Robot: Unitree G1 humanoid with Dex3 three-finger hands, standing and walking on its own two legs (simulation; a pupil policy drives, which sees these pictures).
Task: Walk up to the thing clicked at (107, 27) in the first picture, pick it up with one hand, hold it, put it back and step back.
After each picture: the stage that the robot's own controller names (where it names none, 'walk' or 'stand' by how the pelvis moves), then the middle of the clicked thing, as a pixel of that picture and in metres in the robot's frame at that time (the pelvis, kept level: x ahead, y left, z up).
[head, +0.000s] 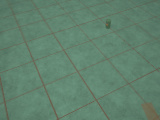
stand; (108, 23) +1.80 -0.42 -0.72
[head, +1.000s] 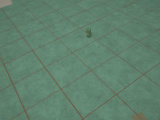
walk; (88, 32) +1.70 -0.01 -0.69
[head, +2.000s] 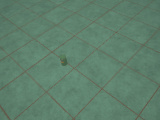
walk; (63, 60) +1.11 +0.25 -0.71
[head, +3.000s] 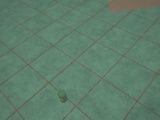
walk; (62, 96) +0.69 +0.24 -0.71
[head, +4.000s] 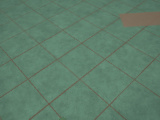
walk; out of the picture +0.45 +0.21 -0.70
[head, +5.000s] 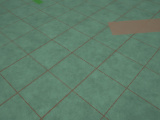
stand; out of the picture +0.38 +0.19 -0.72
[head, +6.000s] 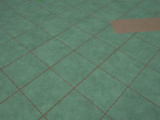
stand; out of the picture +0.39 +0.18 -0.73
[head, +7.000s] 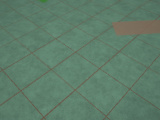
stand; out of the picture +0.38 +0.18 -0.73
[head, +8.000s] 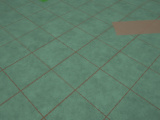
stand; out of the picture +0.38 +0.18 -0.73
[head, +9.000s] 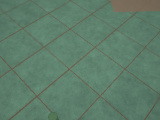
go down; (53, 118) +0.40 +0.18 -0.69
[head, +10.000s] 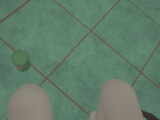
go down; (21, 61) +0.46 +0.24 -0.30
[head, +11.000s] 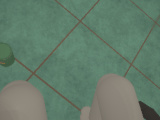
close in; (4, 55) +0.45 +0.26 -0.27
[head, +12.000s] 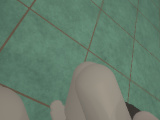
close; out of the picture +0.43 +0.30 -0.22
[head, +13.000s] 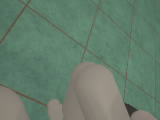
close; out of the picture +0.43 +0.30 -0.22
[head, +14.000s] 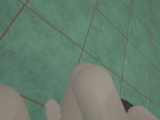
lift; out of the picture +0.40 +0.29 -0.23
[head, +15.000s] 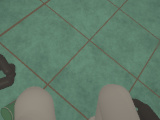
lift; (17, 107) +0.28 +0.25 -0.32
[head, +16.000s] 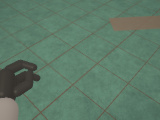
hold; out of the picture +0.16 +0.18 -0.69
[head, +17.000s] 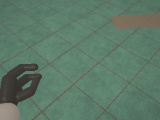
close; out of the picture +0.18 +0.23 -0.71
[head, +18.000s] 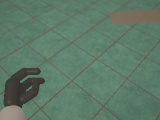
hold; out of the picture +0.21 +0.24 -0.71
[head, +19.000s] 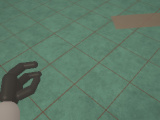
stand; out of the picture +0.24 +0.27 -0.71
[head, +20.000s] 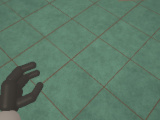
stand; out of the picture +0.29 +0.29 -0.63
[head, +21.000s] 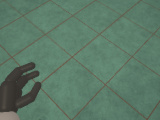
stand; out of the picture +0.31 +0.31 -0.61
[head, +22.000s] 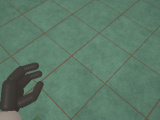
stand; out of the picture +0.32 +0.32 -0.61
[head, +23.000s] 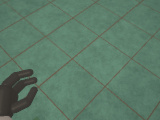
stand; out of the picture +0.33 +0.33 -0.63
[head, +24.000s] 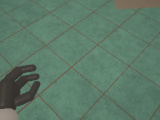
stand; out of the picture +0.33 +0.34 -0.66
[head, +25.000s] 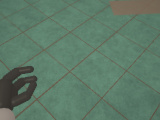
stand; out of the picture +0.33 +0.34 -0.67
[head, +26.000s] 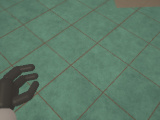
stand; out of the picture +0.34 +0.34 -0.65
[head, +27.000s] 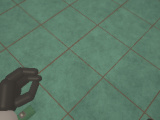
close; (25, 114) +0.36 +0.36 -0.59
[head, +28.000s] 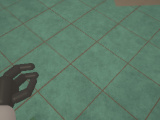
stand; out of the picture +0.36 +0.35 -0.66
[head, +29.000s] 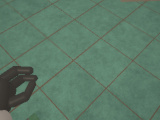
stand; out of the picture +0.36 +0.36 -0.63
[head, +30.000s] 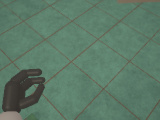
close; out of the picture +0.37 +0.37 -0.65
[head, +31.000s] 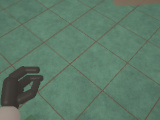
stand; out of the picture +0.38 +0.37 -0.66
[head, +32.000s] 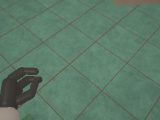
close; out of the picture +0.39 +0.38 -0.66
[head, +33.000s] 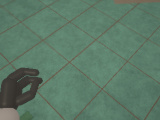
close; (23, 119) +0.39 +0.39 -0.65
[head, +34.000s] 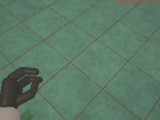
close; (23, 118) +0.40 +0.40 -0.65
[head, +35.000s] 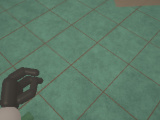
close; out of the picture +0.40 +0.40 -0.66
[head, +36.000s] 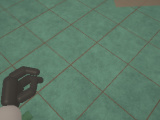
close; (23, 119) +0.40 +0.40 -0.66
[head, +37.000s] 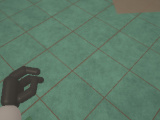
close; out of the picture +0.40 +0.41 -0.68
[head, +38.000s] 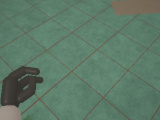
close; out of the picture +0.42 +0.41 -0.68
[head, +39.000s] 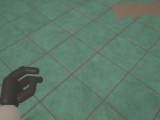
close; out of the picture +0.42 +0.42 -0.69
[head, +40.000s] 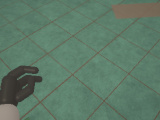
close; out of the picture +0.42 +0.42 -0.69
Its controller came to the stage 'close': yes
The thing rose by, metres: 0.06
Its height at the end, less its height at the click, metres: -0.02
